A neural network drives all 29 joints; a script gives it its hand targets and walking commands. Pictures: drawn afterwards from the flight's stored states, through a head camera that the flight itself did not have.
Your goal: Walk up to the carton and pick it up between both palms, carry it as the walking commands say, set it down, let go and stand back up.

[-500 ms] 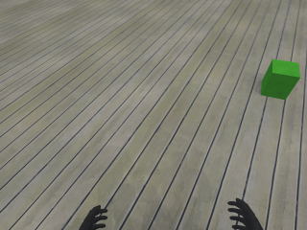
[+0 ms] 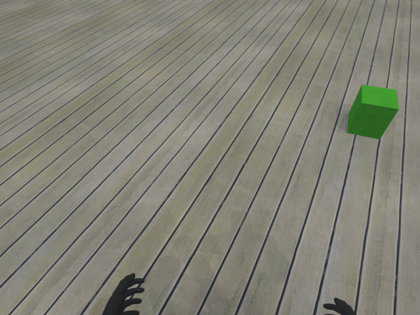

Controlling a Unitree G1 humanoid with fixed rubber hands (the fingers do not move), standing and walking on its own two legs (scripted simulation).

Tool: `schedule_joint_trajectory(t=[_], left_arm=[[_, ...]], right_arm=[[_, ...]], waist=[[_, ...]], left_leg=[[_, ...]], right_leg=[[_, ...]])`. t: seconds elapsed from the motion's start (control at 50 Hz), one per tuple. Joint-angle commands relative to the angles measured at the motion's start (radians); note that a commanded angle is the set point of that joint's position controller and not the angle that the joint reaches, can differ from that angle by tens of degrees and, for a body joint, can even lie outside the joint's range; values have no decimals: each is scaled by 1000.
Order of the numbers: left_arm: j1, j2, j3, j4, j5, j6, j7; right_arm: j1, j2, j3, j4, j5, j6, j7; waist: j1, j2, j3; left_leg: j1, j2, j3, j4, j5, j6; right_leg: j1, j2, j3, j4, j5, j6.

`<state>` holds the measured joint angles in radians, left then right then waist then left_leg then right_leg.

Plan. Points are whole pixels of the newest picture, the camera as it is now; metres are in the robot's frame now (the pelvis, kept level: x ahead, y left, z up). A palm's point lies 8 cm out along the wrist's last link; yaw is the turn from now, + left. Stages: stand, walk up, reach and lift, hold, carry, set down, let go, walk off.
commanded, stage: stand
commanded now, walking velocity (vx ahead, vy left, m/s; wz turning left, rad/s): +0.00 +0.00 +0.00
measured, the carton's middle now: (370, 112) +1.39 -1.00 -0.63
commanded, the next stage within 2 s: walk up in 1.62 s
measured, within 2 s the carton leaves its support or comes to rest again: neither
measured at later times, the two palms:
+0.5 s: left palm out of the picture +0.13 +0.25 -0.10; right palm out of the picture +0.10 -0.21 -0.11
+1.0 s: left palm out of the picture +0.08 +0.26 -0.12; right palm out of the picture +0.05 -0.21 -0.12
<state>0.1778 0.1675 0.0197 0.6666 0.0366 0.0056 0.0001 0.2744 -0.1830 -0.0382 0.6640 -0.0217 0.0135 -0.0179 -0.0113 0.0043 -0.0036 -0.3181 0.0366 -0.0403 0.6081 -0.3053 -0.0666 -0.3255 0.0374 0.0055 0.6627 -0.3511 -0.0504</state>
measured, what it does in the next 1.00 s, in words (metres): stands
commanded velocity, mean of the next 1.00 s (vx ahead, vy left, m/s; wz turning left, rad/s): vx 0.00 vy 0.00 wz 0.00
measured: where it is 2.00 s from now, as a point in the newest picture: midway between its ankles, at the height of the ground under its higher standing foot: outside the picture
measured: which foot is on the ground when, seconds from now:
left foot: down 0.00-1.00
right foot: down 0.00-1.00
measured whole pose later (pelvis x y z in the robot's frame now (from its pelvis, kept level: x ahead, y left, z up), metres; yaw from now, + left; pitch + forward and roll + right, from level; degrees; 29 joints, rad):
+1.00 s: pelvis +0.01 +0.03 +0.01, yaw +0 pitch +0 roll +0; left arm 0.25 0.18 0.05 0.89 0.02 -0.01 0.01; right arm 0.31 -0.17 -0.07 0.90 -0.01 -0.01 -0.03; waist 0.00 -0.01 0.02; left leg -0.24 0.02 -0.04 0.51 -0.28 -0.03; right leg -0.22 0.02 0.01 0.50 -0.29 -0.01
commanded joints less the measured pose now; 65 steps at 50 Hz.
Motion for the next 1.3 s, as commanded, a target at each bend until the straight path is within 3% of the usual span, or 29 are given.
schedule_joint_trajectory(t=[0.0, 0.08, 0.12, 0.14, 0.24, 0.26, 0.28, 0.3, 0.34, 0.4, 0.48, 0.5, 0.52, 0.54, 0.62, 0.66, 0.72, 0.74, 0.78, 0.8, 0.84, 0.86, 0.92, 0.94, 0.98, 1.12, 1.14, 1.2, 1.28], left_arm=[[-15, 97, 24, -77, -11, -9, 4], [-50, 111, 31, -95, -4, -5, -13], [22, 125, 36, -61, 0, -6, -4], [-7, 71, 25, -61, -7, -4, -1], [22, 88, 27, -43, -7, -20, 2], [14, 86, 21, -47, -1, -20, 11], [25, 92, 33, -34, -10, -18, 9], [26, 111, 33, -21, 1, -28, 19], [47, 110, 43, -12, -8, -22, 17], [19, 72, 35, -6, -4, -14, 8], [86, 89, 39, 17, -12, -19, 16], [85, 58, 28, 30, -7, -18, 21], [48, 109, 44, 17, -8, -17, 18], [87, 134, 50, 34, -1, -22, 24], [42, 71, 34, 47, -11, -27, 25], [120, 129, 51, 70, -15, -17, 20], [114, 101, 47, 97, -15, -29, 14], [75, 68, 31, 107, -9, -18, 26], [119, 90, 48, 126, -17, -15, 35], [74, 88, 45, 122, -19, -18, 24], [57, 73, 41, 105, -10, -25, 11], [68, 48, 34, 135, -22, -14, 9], [113, 110, 58, 173, -13, -26, 11], [122, 74, 49, 177, -25, -33, 11], [80, 105, 48, 183, -3, -28, 21], [119, 103, 51, 282, -23, -4, 33], [115, 134, 58, 285, -15, -2, 35], [75, 60, 40, 282, -23, -26, 24], [94, 88, 40, 323, -32, -18, 26]], right_arm=[[-34, -70, -14, -78, -5, -4, -7], [23, -35, -8, -34, 1, -2, 7], [51, -75, -25, -42, -15, -20, 4], [28, -58, -16, -41, -11, -27, 7], [-2, -55, -18, -21, -8, -25, 5], [48, -61, -26, -21, -2, -31, 7], [21, -94, -32, -15, -14, -37, 9], [63, -73, -36, -4, -1, -38, 1], [-6, -84, -28, 3, -4, -41, -6], [115, -83, -31, 29, -1, -33, -6], [47, -76, -27, 26, 4, -17, -17], [64, -59, -27, 36, -1, -15, -13], [62, -98, -40, 40, 1, -20, -14], [80, -61, -32, 41, 7, -21, -17], [37, -72, -38, 75, -7, -4, -23], [22, -40, -30, 73, 7, -9, -6], [59, -58, -41, 118, 9, -19, -8], [48, -67, -45, 120, 0, -9, -12], [26, -79, -49, 121, 3, -11, -24], [52, -104, -58, 123, 3, -15, -20], [68, -65, -48, 157, 5, -16, -10], [50, -91, -51, 157, 1, -15, -9], [87, -38, -40, 187, 6, -25, -10], [85, -120, -51, 207, 6, -30, -12], [95, -32, -37, 233, 13, -29, -15], [51, -76, -43, 280, 4, -37, -20], [103, -116, -53, 287, 12, -33, -23], [137, -60, -55, 327, 6, -22, -24], [115, 21, -24, 359, 12, -26, -11]], waist=[[31, -155, 47], [-2, 9, -52], [-4, -30, -46], [-1, 36, 4], [17, -42, -79], [-15, -97, -90], [29, -108, -94], [-15, -98, -69], [34, 96, 43], [-21, 18, -72], [23, 9, 33], [6, -68, -53], [-4, 15, -47], [-11, -24, -49], [-3, -45, 43], [29, 54, 24], [18, -1, 31], [2, -98, 88], [16, 21, 62], [-8, -47, 16], [-5, 13, -5], [1, 99, 60], [5, -53, -10], [27, 68, -52], [-2, 9, 65], [34, 51, 62], [9, -24, 6], [-22, 5, -1], [3, 51, 30]], left_leg=[[-6, -10, 17, -45, 91, 46], [91, -53, 56, -14, 90, 46], [91, -2, -6, -64, 125, 67], [23, 17, -23, -99, 138, 63], [74, -19, 15, -11, 196, 63], [38, -1, -16, -58, 189, 63], [39, -15, 16, -59, 182, 48], [75, 0, -23, -74, 187, 61], [-17, 38, -45, -99, 351, 70], [34, 37, -41, -111, 266, 66], [-13, 22, -45, -99, 231, 67], [78, -2, -15, -83, 153, 64], [86, 13, -27, -88, 233, 67], [110, 14, -25, -74, 261, 78], [90, 4, -6, -106, 183, 52], [20, 6, -30, -148, 163, 69], [89, 0, -11, -118, 196, 57], [51, -7, -4, -103, 161, 59], [91, 28, -42, -143, 178, 95], [46, 14, -49, -162, 83, 88], [126, 25, -54, -161, 140, 78], [18, 31, -87, -222, -8, 90], [30, 58, -106, -218, 145, 92], [81, 39, -69, -195, 213, 94], [54, 22, -62, -187, 180, 67], [55, 59, -87, -229, 255, 84], [80, 25, -77, -243, 119, 83], [194, 46, -65, -209, 273, 85], [105, 39, -61, -224, 216, 88]], right_leg=[[-62, -107, 141, -260, 25, -20], [-78, -107, 165, -271, -125, -30], [-57, -81, 117, -205, 3, -23], [-42, -60, 89, -163, 46, -12], [2, -82, 114, -184, 199, -8], [48, -76, 87, -147, 248, -10], [48, -96, 107, -191, 203, -14], [36, -102, 114, -184, 290, -20], [63, -62, 63, -122, 296, -3], [105, -44, 43, -79, 291, 4], [69, -77, 88, -167, 312, -5], [43, -88, 92, -186, 257, -8], [57, -79, 85, -159, 304, -2], [57, -87, 88, -145, 394, -12], [14, -123, 144, -226, 212, -20], [97, -75, 101, -200, 169, -10], [37, -111, 133, -254, 244, -21], [10, -114, 145, -281, 174, -23], [9, -86, 141, -276, 123, -21], [59, -70, 94, -260, 64, -8], [23, -80, 115, -268, 92, -19], [37, -36, 56, -230, 87, 6], [173, -56, 64, -228, 196, 0], [179, -78, 84, -224, 259, 4], [91, -95, 97, -262, 199, -11], [158, -85, 74, -250, 281, 10], [150, -85, 78, -260, 178, -2], [107, -91, 84, -264, 269, 0], [158, -85, 83, -272, 250, 7]])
